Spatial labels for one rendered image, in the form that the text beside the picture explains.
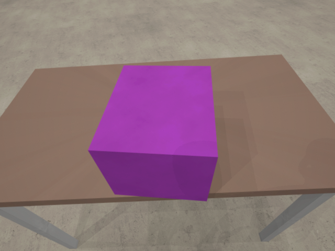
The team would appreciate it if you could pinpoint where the carton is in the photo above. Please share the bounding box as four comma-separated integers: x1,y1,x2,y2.
88,65,218,201

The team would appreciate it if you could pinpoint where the table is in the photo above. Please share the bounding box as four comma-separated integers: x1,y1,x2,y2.
0,54,335,249

